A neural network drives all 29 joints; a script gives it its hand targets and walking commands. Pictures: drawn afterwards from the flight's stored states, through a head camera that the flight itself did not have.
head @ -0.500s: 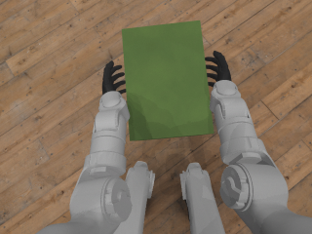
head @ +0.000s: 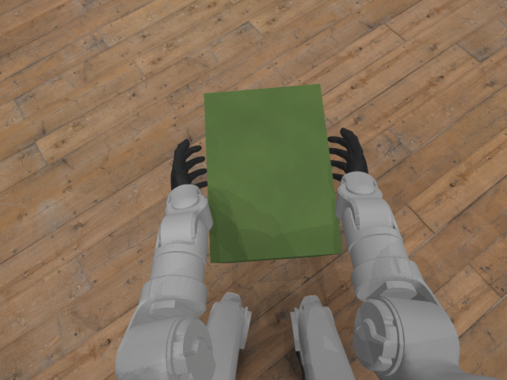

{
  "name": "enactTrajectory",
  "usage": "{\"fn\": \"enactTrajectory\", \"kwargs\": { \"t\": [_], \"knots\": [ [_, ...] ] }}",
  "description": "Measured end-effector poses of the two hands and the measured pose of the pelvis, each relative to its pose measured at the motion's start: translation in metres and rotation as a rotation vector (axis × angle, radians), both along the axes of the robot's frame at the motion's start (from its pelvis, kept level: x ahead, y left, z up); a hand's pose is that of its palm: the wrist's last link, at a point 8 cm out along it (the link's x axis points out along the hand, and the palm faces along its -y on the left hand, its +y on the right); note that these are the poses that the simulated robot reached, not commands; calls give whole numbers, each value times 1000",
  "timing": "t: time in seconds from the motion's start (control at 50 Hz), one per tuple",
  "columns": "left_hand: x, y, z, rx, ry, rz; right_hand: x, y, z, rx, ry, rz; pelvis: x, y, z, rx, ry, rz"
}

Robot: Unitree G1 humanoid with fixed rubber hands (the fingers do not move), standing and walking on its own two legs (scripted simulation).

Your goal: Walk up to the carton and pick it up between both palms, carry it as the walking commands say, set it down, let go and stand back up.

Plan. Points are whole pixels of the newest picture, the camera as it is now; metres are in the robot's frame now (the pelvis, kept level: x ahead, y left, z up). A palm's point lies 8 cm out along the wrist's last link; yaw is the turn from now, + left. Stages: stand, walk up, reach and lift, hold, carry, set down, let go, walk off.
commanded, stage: reach and lift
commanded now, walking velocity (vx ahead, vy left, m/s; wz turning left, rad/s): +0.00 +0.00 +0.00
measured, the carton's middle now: (267, 184) +0.46 +0.01 -0.14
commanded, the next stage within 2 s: none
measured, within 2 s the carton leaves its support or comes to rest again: neither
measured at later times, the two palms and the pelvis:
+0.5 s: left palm (170, 185) +0.40 +0.14 +0.03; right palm (371, 170) +0.43 -0.13 +0.02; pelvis +0.02 +0.00 +0.07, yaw +0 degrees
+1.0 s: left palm (142, 172) +0.38 +0.15 +0.10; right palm (395, 161) +0.41 -0.13 +0.09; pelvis +0.04 +0.00 +0.13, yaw +0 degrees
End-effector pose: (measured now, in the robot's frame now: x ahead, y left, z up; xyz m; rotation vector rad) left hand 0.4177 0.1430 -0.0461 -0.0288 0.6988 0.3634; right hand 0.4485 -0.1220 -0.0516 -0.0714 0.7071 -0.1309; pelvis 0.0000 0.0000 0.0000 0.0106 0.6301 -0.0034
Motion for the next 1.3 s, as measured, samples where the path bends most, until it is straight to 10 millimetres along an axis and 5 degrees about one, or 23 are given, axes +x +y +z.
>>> {"fn": "enactTrajectory", "kwargs": {
  "t": [0.82, 1.3],
  "knots": [
    [-33, 2, 122, -40, -7, -70, -35, -8, 121, 43, 0, 21, 33, -4, 109, -2, -228, -5],
    [-43, 12, 192, -6, -1, -119, -57, -1, 188, 45, 0, 41, 49, -1, 156, -5, -420, 9]
  ]
}}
